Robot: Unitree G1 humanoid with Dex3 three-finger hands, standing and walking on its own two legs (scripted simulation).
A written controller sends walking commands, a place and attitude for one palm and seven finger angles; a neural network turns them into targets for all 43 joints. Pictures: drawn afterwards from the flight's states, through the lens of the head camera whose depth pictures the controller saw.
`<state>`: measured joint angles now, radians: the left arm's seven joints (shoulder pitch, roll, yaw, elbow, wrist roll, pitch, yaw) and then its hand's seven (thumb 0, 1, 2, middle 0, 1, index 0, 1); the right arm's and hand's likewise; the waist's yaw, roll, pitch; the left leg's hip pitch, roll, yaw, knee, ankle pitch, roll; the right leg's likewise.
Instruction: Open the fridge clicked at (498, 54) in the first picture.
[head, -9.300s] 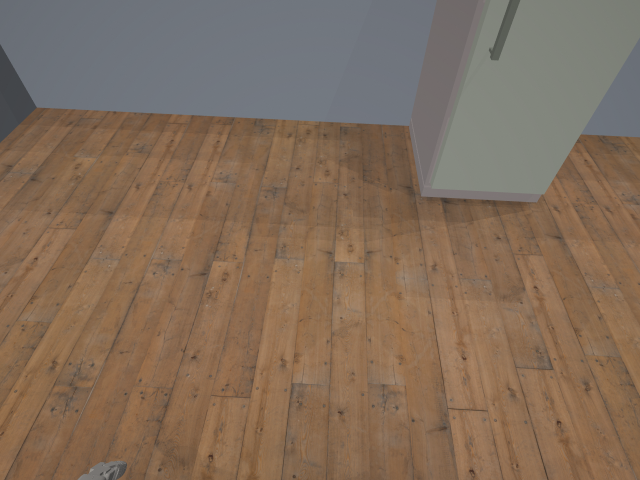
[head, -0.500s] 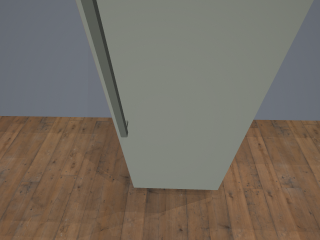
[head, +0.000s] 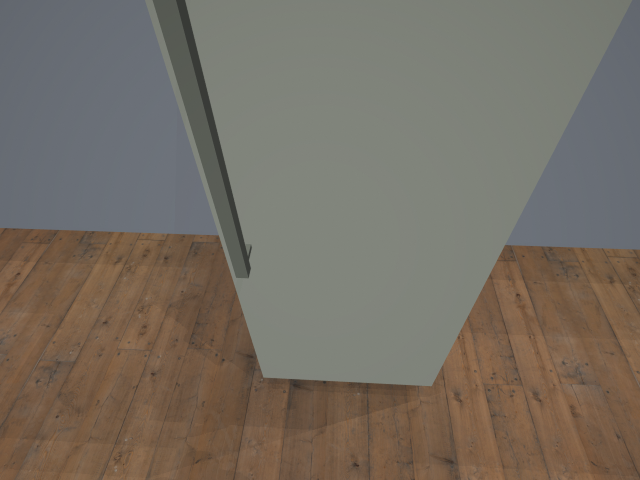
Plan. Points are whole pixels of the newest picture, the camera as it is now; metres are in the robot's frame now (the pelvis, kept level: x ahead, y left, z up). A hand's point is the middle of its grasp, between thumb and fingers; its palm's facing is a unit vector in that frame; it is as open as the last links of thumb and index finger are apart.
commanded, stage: look again from close up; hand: left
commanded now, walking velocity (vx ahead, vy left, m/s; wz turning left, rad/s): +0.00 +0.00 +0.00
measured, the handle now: (220, 163) +0.48 +0.17 +0.15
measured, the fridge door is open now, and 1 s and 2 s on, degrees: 0 0 0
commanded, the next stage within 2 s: raise the hand to about handle height in 0.56 s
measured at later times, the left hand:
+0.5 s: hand out of the picture +0.02 +0.18 -0.17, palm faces +0.03 -0.98 -0.22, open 7.4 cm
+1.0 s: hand (174, 445) +0.17 +0.19 -0.02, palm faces -0.02 -1.00 +0.01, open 8.2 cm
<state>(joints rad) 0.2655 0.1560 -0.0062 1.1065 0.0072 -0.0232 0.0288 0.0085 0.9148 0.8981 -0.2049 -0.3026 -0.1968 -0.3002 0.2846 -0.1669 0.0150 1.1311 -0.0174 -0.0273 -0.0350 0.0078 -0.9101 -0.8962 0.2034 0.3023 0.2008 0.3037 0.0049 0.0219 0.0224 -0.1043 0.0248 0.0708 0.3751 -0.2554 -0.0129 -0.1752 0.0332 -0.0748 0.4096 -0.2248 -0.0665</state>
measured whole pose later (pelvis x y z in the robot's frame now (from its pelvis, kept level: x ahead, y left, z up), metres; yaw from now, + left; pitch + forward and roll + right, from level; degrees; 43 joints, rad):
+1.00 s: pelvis -0.03 +0.01 -0.06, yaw +1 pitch +10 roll +1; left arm 0.35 0.17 0.14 0.21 -0.28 -0.59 -0.35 0.01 0.71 0.81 -0.22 -0.43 -0.21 -0.43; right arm 0.13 -0.28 -0.06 0.55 0.02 -0.27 0.00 0.02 -0.91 -0.90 0.20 0.30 0.20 0.30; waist 0.00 -0.03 -0.12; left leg -0.66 0.01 0.06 0.97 -0.48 0.01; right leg -0.72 -0.02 -0.07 0.98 -0.43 -0.05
